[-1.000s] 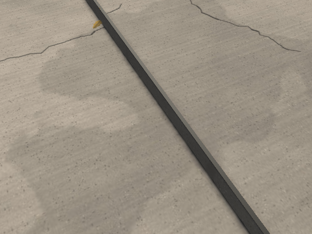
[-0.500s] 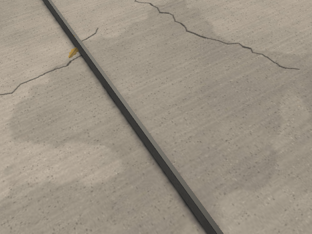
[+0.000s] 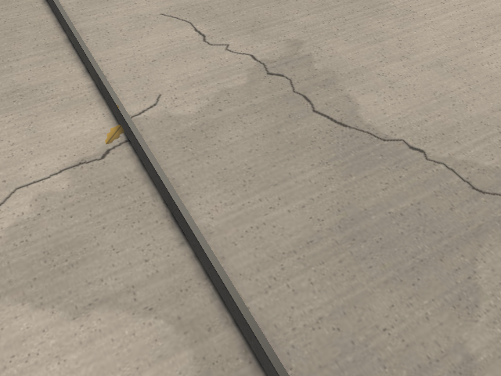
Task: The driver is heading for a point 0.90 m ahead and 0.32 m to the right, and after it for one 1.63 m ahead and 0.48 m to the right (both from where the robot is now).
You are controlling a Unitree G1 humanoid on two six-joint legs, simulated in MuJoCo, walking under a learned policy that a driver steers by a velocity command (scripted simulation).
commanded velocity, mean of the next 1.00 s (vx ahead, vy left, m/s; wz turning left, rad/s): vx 0.50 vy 0.00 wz -0.50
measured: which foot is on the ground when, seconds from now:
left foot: down 0.00-0.52, up 0.54-1.00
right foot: up 0.00-0.48, down 0.50-1.00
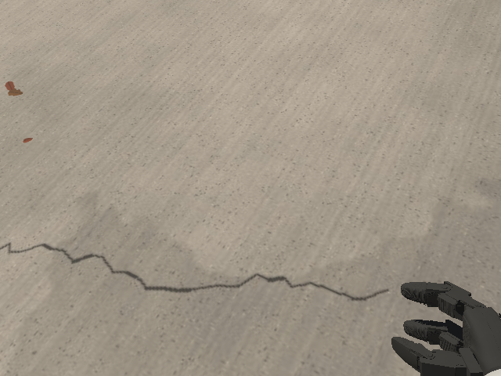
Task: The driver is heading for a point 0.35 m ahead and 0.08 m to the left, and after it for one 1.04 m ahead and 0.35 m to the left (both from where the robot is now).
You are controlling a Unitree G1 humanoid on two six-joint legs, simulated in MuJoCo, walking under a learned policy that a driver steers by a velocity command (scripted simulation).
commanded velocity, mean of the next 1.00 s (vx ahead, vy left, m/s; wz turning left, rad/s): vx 0.19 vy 0.00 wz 0.31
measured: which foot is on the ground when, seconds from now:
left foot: up 0.00-0.08, down 0.10-0.54, up 0.56-0.92, down 0.94-1.00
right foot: down 0.00-0.08, up 0.10-0.52, down 0.54-0.94, up 0.96-1.00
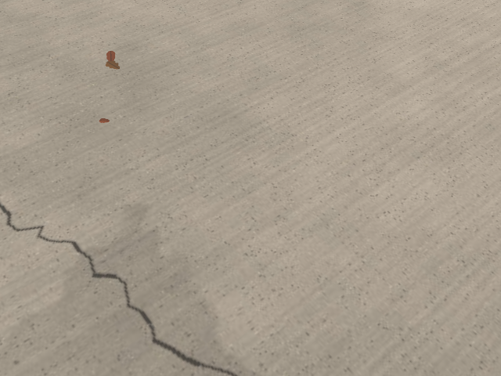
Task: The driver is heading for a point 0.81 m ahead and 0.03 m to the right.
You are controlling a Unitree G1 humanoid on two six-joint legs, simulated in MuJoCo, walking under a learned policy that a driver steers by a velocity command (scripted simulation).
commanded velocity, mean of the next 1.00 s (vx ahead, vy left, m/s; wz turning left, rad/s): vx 0.19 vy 0.00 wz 0.22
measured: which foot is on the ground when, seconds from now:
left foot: down 0.00-0.42, up 0.44-0.70, down 0.72-1.00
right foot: up 0.00-0.36, down 0.38-0.74, up 0.76-1.00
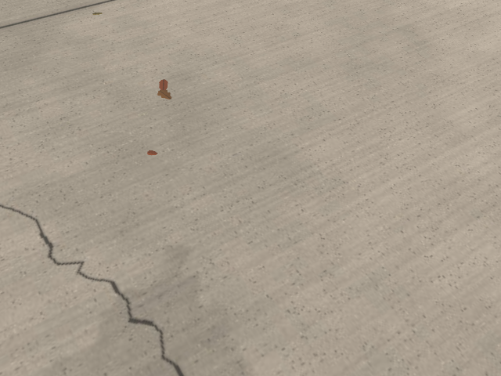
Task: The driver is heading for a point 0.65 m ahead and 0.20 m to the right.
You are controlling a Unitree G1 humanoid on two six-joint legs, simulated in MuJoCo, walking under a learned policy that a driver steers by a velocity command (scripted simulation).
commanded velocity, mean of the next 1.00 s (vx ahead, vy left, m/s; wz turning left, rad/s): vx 0.48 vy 0.00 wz -0.24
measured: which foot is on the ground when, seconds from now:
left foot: down 0.00-0.22, up 0.24-0.68, down 0.70-1.00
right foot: up 0.00-0.18, down 0.20-0.72, up 0.74-1.00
